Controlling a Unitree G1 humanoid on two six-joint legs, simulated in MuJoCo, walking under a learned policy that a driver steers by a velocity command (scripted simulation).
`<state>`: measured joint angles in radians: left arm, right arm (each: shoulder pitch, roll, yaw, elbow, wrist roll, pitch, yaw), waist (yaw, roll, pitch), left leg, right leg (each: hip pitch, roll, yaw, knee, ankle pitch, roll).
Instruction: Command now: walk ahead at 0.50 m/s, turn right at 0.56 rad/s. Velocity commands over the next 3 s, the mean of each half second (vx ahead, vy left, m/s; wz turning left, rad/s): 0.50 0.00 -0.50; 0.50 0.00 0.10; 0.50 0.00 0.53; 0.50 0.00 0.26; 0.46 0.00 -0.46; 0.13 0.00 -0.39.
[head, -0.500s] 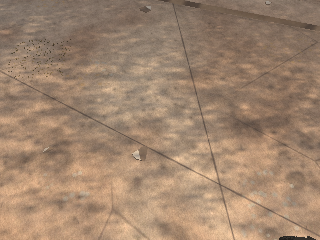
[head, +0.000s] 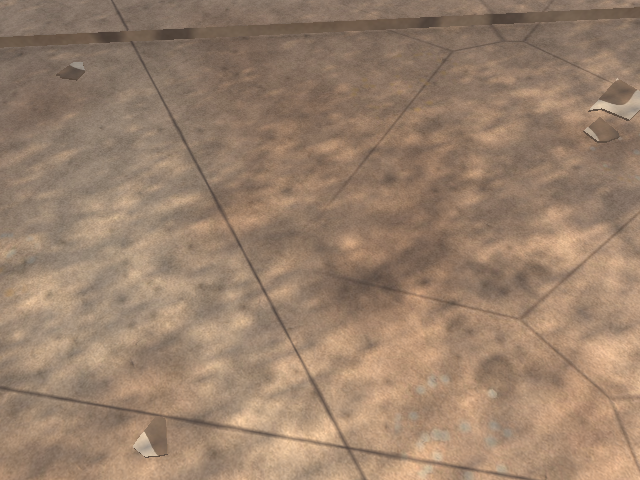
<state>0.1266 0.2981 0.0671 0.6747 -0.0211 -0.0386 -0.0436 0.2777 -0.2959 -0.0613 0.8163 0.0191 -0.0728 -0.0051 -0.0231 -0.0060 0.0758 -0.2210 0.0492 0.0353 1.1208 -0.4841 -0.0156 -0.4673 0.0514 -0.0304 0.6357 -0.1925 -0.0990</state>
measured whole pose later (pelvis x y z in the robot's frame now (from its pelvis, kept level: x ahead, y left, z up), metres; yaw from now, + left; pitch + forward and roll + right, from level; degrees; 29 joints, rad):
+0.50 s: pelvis +0.29 +0.04 +0.01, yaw -15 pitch +1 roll +1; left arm 0.35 0.30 0.06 0.75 -0.03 -0.03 0.01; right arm 0.14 -0.27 -0.05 0.73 0.00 -0.12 0.03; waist 0.02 -0.03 0.01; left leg -0.38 -0.04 0.00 0.53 -0.17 0.03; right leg -0.31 0.07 0.14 1.10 -0.46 -0.04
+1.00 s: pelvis +0.53 -0.07 +0.02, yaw -9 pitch +2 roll +0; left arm 0.11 0.25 0.04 0.67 0.00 -0.09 -0.02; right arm 0.38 -0.30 -0.05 0.85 0.03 -0.05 -0.01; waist -0.05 0.03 0.02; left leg -0.35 0.01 -0.07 1.09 -0.43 0.01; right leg -0.36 0.00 -0.03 0.50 -0.18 -0.02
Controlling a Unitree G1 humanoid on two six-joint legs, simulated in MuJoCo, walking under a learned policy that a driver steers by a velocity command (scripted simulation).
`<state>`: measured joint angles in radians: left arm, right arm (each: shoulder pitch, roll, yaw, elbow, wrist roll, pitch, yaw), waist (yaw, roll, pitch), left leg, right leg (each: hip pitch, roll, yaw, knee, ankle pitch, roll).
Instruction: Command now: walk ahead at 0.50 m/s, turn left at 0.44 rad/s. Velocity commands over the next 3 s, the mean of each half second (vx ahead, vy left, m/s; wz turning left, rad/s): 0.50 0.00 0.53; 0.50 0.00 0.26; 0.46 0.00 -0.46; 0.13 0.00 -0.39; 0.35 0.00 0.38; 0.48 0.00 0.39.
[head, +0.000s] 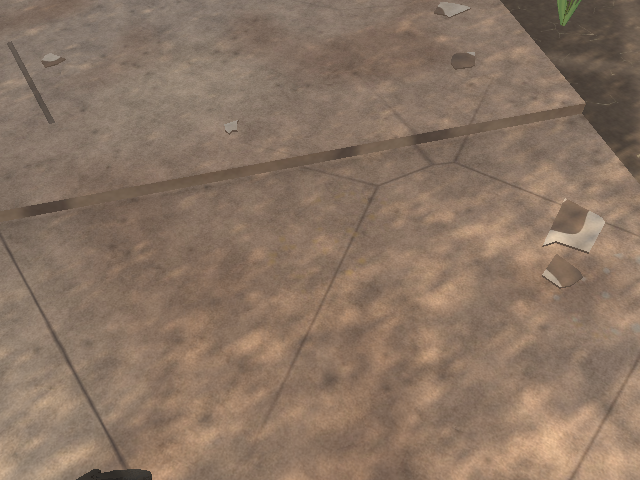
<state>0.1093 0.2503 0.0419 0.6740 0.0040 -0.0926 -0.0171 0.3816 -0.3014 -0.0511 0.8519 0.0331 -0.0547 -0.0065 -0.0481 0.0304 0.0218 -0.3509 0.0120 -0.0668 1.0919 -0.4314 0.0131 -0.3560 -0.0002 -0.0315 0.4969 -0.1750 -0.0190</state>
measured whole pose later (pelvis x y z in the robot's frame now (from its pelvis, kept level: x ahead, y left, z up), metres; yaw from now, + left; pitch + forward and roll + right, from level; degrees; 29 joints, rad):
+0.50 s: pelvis +0.25 +0.08 -0.01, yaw +18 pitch +1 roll -1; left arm 0.24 0.30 0.06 0.81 -0.02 -0.09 0.00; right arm 0.17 -0.30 -0.07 0.67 0.02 -0.04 0.04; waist 0.02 0.00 0.07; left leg -0.43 -0.06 0.02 0.60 -0.19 0.09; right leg -0.31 -0.05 0.00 1.18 -0.45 0.02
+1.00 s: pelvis +0.54 +0.13 -0.01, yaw +23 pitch +2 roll +0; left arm 0.15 0.29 0.05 0.74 -0.02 -0.10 -0.05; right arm 0.32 -0.30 -0.05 0.76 0.01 -0.06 -0.01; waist -0.02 0.02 0.02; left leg -0.26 -0.05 -0.09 1.07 -0.44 0.03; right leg -0.39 0.07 0.00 0.52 -0.16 -0.07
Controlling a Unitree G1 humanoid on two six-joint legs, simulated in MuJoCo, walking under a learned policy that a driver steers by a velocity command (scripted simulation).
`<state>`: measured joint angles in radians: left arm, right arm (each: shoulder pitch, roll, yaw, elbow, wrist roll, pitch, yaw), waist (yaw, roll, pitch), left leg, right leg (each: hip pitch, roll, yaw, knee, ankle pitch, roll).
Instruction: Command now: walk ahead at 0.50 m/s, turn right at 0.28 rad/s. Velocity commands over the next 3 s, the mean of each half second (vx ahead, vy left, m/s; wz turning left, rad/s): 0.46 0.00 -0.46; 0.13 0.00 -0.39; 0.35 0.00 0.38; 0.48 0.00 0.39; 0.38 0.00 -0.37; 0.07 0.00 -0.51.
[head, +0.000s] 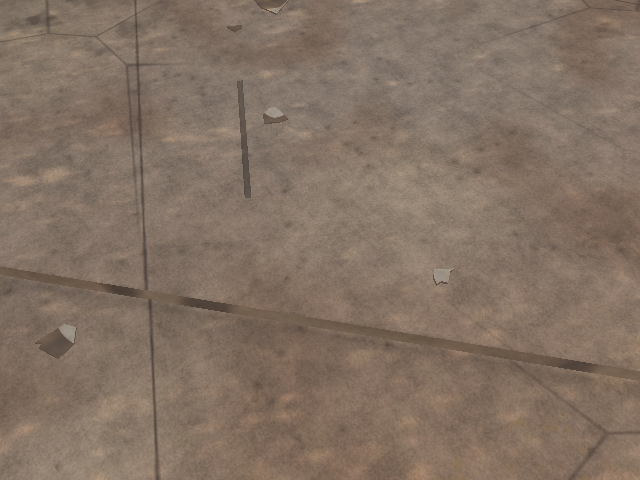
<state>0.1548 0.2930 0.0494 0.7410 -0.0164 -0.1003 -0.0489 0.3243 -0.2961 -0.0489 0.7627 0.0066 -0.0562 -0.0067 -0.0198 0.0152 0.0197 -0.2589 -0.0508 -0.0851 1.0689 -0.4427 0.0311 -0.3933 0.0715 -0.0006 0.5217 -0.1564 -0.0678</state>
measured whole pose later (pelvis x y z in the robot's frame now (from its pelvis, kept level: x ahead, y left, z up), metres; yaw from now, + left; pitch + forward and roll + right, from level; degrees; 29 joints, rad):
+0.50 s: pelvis +0.27 +0.02 +0.00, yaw -17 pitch +2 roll +1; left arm 0.36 0.31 0.06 0.76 -0.02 -0.01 0.02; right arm 0.06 -0.26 -0.04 0.64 -0.02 -0.10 0.00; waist 0.06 -0.03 0.03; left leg -0.38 -0.03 -0.01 0.50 -0.15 0.01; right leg -0.34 0.08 0.14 1.11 -0.53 0.02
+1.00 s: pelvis +0.37 -0.05 +0.01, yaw -28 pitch +2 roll +0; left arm 0.09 0.24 0.02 0.62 0.02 0.01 0.00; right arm 0.17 -0.32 -0.05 0.84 0.01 0.00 0.01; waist -0.03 0.04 0.05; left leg -0.38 0.06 0.02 0.91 -0.55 -0.07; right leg -0.33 0.01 -0.03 0.48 -0.18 -0.04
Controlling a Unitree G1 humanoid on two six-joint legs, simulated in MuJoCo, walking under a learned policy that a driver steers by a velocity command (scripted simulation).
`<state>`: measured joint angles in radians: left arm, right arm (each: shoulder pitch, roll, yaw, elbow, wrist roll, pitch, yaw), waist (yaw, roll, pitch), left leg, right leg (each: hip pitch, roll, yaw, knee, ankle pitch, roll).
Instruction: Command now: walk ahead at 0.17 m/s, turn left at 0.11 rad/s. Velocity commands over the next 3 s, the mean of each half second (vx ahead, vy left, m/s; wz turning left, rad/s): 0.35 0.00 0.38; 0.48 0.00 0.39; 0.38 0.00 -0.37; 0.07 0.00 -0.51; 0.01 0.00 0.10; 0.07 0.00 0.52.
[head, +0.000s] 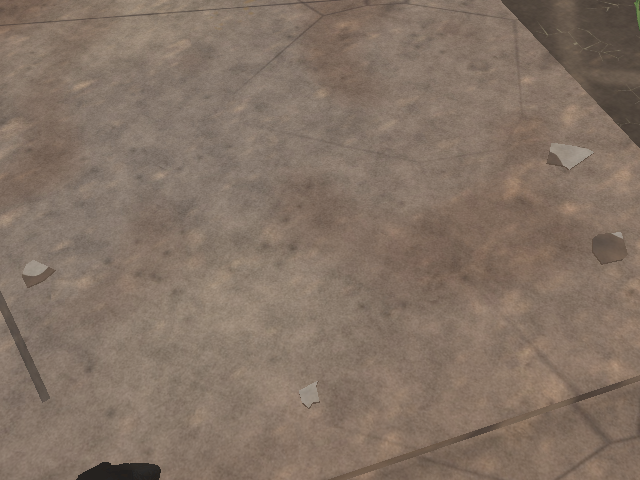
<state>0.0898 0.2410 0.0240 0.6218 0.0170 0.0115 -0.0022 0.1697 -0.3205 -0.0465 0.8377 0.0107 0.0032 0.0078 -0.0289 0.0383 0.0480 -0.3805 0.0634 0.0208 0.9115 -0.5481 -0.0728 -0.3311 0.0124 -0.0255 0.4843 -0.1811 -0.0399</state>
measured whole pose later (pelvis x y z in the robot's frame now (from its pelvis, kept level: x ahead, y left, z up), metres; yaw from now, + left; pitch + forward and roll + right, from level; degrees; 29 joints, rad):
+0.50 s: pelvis +0.13 +0.07 +0.01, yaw +16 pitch +2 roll -3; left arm 0.09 0.30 0.08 0.73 0.00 -0.09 -0.02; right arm 0.42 -0.24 -0.04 0.87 0.01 -0.06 0.00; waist -0.06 -0.03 0.01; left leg -0.09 -0.02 -0.06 0.32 -0.26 0.07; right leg -0.57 -0.03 0.03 0.85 -0.17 0.02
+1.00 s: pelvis +0.36 +0.14 +0.03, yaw +28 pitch +0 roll -4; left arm 0.25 0.29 0.10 0.88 -0.03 -0.06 -0.02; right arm 0.14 -0.31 -0.06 0.73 0.02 -0.02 0.00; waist 0.04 0.01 0.04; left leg -0.36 0.07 0.00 0.65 -0.31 0.02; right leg -0.21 0.01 -0.03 0.42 -0.39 -0.03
